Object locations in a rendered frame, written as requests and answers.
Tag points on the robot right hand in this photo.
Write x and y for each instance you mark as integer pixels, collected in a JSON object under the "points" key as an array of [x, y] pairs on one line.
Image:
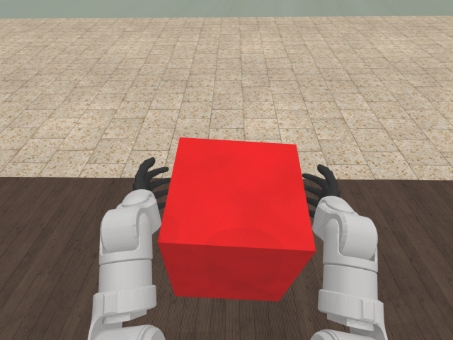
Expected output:
{"points": [[329, 186]]}

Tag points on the robot left forearm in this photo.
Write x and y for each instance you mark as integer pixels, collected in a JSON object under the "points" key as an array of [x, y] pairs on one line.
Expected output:
{"points": [[125, 290]]}

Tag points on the carton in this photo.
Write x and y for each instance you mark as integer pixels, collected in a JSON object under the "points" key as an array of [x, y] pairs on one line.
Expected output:
{"points": [[236, 223]]}

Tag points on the robot left hand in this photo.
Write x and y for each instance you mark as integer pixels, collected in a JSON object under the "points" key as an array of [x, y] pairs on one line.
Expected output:
{"points": [[142, 179]]}

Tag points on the robot right forearm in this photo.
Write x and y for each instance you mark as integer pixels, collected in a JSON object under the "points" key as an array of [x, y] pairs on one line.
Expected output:
{"points": [[349, 295]]}

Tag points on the robot left upper arm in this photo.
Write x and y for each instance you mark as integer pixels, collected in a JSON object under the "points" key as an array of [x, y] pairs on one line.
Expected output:
{"points": [[142, 332]]}

